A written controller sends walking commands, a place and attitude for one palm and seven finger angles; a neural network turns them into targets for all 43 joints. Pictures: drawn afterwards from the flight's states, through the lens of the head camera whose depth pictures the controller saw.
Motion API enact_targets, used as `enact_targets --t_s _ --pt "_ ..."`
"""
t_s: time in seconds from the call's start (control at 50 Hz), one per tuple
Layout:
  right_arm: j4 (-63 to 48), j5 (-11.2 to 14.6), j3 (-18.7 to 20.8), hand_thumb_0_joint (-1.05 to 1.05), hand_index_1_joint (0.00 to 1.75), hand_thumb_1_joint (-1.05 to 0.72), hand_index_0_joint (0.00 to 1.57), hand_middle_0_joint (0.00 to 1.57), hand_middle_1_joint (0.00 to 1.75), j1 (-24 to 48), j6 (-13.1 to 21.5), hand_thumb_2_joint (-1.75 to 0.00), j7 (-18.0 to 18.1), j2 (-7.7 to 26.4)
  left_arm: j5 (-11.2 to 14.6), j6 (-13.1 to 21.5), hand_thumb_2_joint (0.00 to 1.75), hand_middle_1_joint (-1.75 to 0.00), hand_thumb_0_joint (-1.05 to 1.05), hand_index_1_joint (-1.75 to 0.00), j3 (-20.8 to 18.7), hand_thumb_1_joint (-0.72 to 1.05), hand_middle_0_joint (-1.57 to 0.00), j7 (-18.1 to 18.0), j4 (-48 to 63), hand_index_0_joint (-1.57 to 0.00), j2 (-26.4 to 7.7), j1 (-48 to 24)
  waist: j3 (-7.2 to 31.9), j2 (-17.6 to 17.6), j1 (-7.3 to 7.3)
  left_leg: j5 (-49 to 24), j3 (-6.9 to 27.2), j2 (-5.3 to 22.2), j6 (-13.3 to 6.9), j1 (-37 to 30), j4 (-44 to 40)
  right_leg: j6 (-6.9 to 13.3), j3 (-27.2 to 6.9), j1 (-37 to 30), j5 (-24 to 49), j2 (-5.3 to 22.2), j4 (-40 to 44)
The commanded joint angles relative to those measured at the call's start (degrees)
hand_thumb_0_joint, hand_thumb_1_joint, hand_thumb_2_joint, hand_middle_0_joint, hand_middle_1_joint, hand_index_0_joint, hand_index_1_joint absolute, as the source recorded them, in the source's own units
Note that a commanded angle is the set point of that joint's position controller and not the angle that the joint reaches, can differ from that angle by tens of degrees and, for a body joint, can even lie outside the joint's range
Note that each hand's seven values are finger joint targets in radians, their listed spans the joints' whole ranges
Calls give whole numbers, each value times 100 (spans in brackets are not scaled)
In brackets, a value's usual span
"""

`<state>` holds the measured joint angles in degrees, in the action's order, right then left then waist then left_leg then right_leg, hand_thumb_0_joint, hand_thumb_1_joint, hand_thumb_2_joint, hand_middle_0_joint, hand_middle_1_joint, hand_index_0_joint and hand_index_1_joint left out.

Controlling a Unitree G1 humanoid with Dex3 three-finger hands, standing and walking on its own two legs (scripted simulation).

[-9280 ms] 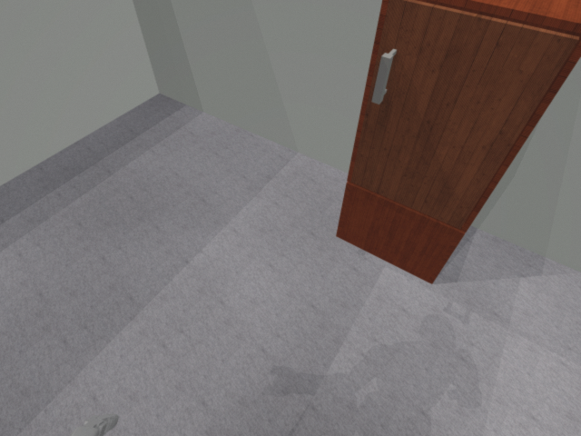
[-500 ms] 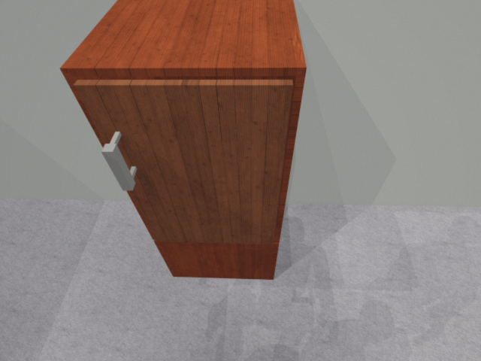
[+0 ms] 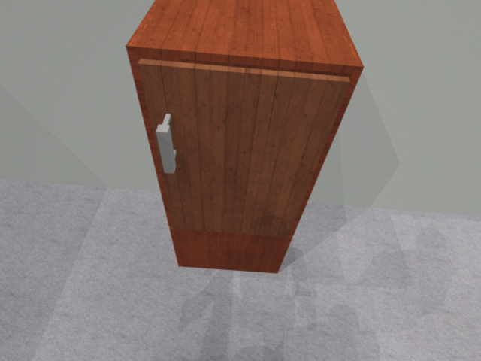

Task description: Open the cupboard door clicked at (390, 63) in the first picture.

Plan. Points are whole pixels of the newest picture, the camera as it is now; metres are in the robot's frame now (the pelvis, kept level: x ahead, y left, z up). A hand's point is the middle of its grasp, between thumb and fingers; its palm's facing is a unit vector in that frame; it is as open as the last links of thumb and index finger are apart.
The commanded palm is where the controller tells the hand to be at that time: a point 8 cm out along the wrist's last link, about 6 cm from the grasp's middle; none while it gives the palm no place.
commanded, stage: come to a stop and stand still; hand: left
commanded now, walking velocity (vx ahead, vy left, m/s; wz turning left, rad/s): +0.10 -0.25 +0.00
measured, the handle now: (168, 143) +0.53 +0.20 +0.02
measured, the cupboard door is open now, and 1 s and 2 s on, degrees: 0 0 0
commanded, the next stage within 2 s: look again from close up in 1.08 s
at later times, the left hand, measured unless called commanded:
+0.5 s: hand out of the picture +0.08 +0.10 -0.15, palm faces +0.01 -0.97 -0.24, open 7.2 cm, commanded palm none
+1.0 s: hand out of the picture -0.01 +0.03 -0.17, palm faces +0.06 -0.99 -0.15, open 7.4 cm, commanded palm none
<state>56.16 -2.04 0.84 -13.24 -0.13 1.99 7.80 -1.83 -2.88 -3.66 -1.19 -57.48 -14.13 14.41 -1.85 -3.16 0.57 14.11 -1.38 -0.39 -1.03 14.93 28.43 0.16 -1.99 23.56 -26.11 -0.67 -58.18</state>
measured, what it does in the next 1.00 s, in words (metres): steps to the right: right foot, then left foot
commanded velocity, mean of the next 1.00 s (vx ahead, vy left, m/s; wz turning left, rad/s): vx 0.01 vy -0.02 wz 0.00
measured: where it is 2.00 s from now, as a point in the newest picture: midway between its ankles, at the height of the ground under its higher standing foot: outside the picture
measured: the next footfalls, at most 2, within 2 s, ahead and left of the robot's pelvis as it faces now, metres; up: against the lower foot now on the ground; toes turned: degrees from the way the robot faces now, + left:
right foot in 0.34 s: +0.02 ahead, -0.14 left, +0.00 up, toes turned -5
left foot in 0.66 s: +0.04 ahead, +0.00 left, +0.00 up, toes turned +3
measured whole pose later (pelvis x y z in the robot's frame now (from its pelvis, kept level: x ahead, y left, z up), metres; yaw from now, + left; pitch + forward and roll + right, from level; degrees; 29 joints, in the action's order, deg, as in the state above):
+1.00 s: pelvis +0.03 -0.11 +0.01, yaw +0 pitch +0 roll +1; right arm 65.3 -0.4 -0.2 -13.6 0.3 4.0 8.5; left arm -0.5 0.7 0.5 -2.0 -66.6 -4.6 20.0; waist -1.5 0.1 0.9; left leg 13.9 -3.9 2.8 2.4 7.5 22.2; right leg 6.8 4.4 3.5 -15.7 -5.8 -19.3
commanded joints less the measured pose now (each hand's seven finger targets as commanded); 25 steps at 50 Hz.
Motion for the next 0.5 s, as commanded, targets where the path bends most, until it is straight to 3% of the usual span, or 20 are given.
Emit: enact_targets --t_s 0.0,0.04,0.1,0.18,0.22,0.26,0.28,0.3,0.32,0.34,0.36,0.38,0.4,0.44,0.48 --pt "-202 -19 251 0 30 -90 20 20 30 -494 140 -90 62 1008 -49 97 90 -30 0 -30 -43 90 -20 174 255 -20 -185 186 -200 717 -115 528 1681 1642 -752 -160 -1802 -54 -119 831 671 190 -783" --pt "-83 -12 232 0 30 -90 20 20 30 -824 183 -90 87 1052 -50 85 90 -30 0 -30 -22 90 -20 195 302 -20 -111 108 -44 816 -203 -24 1581 1618 -756 -496 -1698 -96 -109 912 722 183 -728" --pt "29 -25 248 0 30 -90 20 20 30 -1076 214 -90 101 1090 -26 94 90 -30 0 -30 15 90 -20 217 421 -20 -41 -135 34 989 -306 -845 1482 1664 -854 -895 -1558 -143 63 915 465 266 19" --pt "132 -44 276 0 30 -90 20 20 30 -1201 155 -90 78 1195 58 146 90 -30 0 -30 108 90 -20 199 432 -20 178 -332 289 1466 -407 -1515 1212 1464 -817 -834 -1248 -105 420 51 -70 144 1446" --pt "184 -33 287 0 30 -90 20 20 30 -1179 111 -90 59 1212 97 202 90 -30 0 -30 124 90 -20 174 373 -20 244 -267 367 1563 -351 -1695 1202 1398 -769 -678 -1039 -62 522 -429 45 46 2156" --pt "203 24 289 0 30 -90 20 20 30 -1033 72 -90 48 1173 112 248 90 -30 0 -30 104 90 -20 145 164 -20 216 126 454 1362 -99 -906 994 1197 -524 -151 -744 -57 636 -1322 973 13 3165" --pt "233 56 263 0 30 -90 20 20 30 -1054 62 -90 28 990 94 281 90 -30 0 -30 84 90 -20 108 65 -20 106 276 504 974 -47 -308 806 945 -295 245 -569 -50 467 -1888 1276 139 3661" --pt "246 99 180 0 30 -90 20 20 30 -1026 78 -90 -7 688 80 330 90 -30 0 -30 69 90 -20 51 -19 -20 -148 397 535 376 29 241 487 677 -57 953 -162 93 -172 -2614 1251 707 3930" --pt "153 121 81 0 30 -90 20 20 30 -847 67 -90 -19 367 72 358 90 -30 0 -30 40 90 -20 11 -88 -20 -453 532 315 -699 99 1161 -86 213 182 1399 468 398 -1140 -2427 1138 1590 4333" --pt "72 86 100 0 30 -90 20 20 30 -671 14 -90 -27 418 79 335 90 -30 0 -30 42 90 -20 5 -31 -20 -570 461 102 -750 158 1679 -8 240 162 1326 1045 711 -1357 -1776 989 2000 4601" --pt "157 52 138 0 30 -90 20 20 30 -662 -55 -90 -34 484 74 379 90 -30 0 -30 50 90 -20 -6 -20 -20 -435 269 -109 -1107 85 1554 142 344 139 1267 1463 722 -1287 -1374 1190 1791 4684" --pt "309 42 143 0 30 -90 20 20 30 -797 -75 -90 -23 495 81 401 90 -30 0 -30 97 90 -20 -23 -55 -20 -191 50 -292 -1025 -55 1262 155 387 150 1133 1664 749 -1070 -1237 1652 1583 4639" --pt "454 60 117 0 30 -90 20 20 30 -916 -73 -90 -20 372 89 405 90 -30 0 -30 140 90 -20 -47 -74 -20 -49 -46 -326 -697 -132 1083 60 416 180 982 1741 821 -793 -1285 2212 1450 4515" --pt "587 90 77 0 30 -90 20 20 30 -984 -62 -90 -24 239 102 442 90 -30 0 -30 161 90 -20 -48 -78 -20 10 -42 -263 -332 -170 899 -52 394 235 822 1745 876 -424 -1350 3130 1280 4298" --pt "566 111 63 0 30 -90 20 20 30 -861 -53 -90 -15 207 101 450 90 -30 0 -30 162 90 -20 -56 -122 -20 15 91 -229 -307 -89 831 -120 377 265 642 1444 946 -411 -1395 3414 1244 4237"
